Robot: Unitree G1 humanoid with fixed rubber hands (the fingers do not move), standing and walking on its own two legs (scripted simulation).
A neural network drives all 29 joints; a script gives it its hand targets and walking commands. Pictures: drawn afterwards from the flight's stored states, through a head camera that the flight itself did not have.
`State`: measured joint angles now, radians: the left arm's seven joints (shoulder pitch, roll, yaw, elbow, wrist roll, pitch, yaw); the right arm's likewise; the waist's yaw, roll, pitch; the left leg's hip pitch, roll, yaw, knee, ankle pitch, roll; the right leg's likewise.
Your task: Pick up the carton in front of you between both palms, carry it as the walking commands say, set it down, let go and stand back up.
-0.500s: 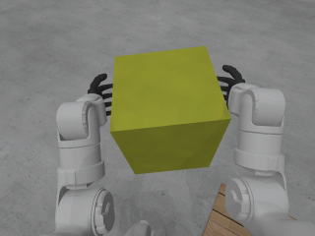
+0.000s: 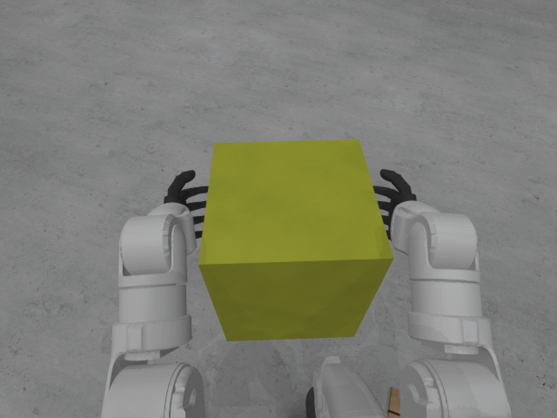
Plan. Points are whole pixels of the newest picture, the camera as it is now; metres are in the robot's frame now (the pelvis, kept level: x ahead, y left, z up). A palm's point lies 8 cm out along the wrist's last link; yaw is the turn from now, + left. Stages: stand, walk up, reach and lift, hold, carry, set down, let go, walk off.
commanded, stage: carry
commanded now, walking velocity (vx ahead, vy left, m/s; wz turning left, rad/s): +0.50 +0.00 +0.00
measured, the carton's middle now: (288, 246) +0.37 -0.03 +0.00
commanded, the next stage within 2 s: none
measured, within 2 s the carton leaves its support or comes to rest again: neither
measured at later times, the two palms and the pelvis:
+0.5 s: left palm (133, 60) +0.69 +0.21 +0.13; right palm (304, 57) +0.70 -0.08 +0.12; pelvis +0.35 +0.04 -0.01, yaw +2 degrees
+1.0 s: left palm (169, 12) +0.93 +0.18 +0.09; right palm (301, 16) +0.93 -0.12 +0.08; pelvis +0.67 +0.04 -0.02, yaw +0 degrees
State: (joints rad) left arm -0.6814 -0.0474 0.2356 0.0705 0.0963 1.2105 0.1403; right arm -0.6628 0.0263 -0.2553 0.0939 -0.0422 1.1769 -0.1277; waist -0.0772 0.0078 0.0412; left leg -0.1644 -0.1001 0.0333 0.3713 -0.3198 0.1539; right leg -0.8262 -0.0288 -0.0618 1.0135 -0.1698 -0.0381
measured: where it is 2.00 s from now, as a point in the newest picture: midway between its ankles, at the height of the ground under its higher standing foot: (239, 169)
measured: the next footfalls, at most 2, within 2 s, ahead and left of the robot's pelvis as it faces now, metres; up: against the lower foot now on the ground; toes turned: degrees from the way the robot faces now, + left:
right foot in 0.14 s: +0.27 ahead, -0.06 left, +0.00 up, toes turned -4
left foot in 0.52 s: +0.51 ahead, +0.16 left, +0.00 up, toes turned +8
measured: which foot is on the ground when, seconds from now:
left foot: down 0.00-0.14, up 0.16-0.50, down 0.52-0.96, up 0.98-1.00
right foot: up 0.00-0.12, down 0.14-0.54, up 0.56-0.94, down 0.96-1.00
